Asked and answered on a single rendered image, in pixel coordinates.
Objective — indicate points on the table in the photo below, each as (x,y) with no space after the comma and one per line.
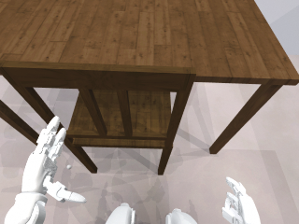
(227,41)

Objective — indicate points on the left robot forearm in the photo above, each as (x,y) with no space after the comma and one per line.
(29,208)

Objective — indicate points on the robot left hand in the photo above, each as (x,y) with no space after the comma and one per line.
(36,176)

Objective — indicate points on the robot thigh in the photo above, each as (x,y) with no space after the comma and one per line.
(122,215)
(179,218)

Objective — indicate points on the robot right thigh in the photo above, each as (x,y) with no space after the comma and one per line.
(179,218)

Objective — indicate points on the robot right hand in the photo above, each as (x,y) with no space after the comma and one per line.
(244,211)

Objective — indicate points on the robot left thigh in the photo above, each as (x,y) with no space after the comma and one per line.
(122,215)

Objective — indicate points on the chair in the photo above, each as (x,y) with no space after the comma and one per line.
(118,105)

